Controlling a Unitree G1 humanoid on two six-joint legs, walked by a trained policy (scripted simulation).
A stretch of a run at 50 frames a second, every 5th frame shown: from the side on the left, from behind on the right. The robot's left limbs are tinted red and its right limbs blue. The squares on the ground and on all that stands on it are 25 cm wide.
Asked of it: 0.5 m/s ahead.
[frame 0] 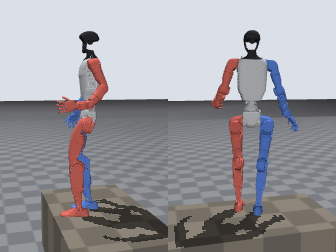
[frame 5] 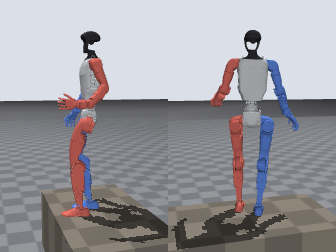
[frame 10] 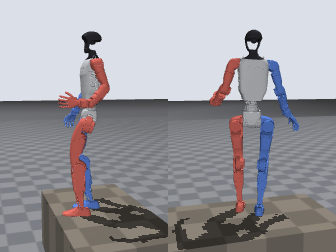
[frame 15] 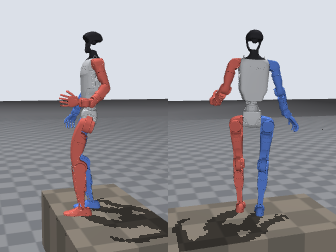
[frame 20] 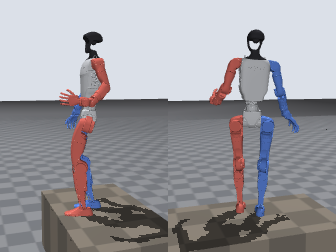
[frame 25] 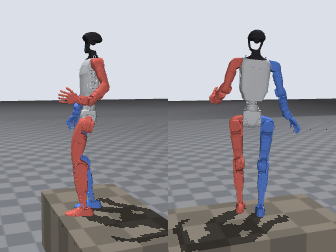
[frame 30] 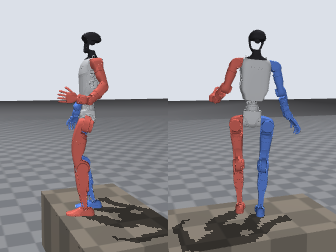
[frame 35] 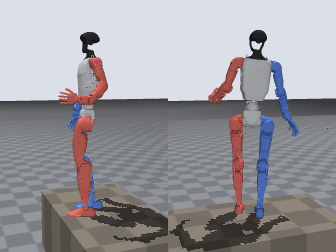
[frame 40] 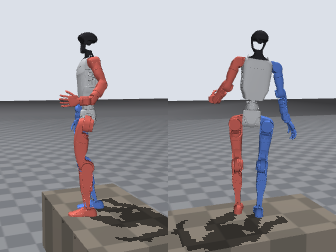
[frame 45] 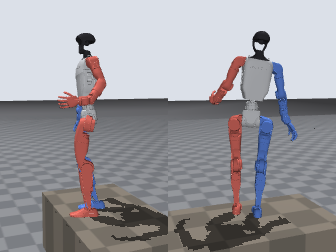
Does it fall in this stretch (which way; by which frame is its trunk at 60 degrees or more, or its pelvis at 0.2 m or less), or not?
no
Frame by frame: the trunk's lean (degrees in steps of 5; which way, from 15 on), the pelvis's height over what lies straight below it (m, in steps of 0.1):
0: 0, 0.8
5: 0, 0.8
10: 0, 0.8
15: 5, 0.8
20: 5, 0.8
25: 5, 0.8
30: 5, 0.8
35: 5, 0.8
40: 5, 0.8
45: 10, 0.8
